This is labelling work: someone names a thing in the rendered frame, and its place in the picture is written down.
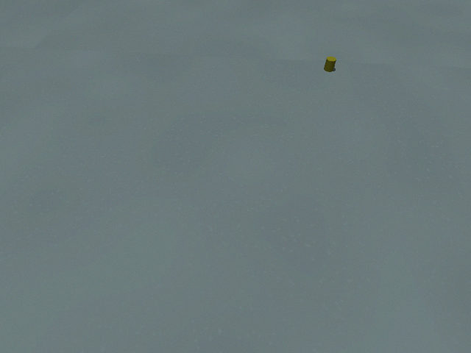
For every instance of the mug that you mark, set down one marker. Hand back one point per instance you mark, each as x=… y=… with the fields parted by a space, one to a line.
x=329 y=65

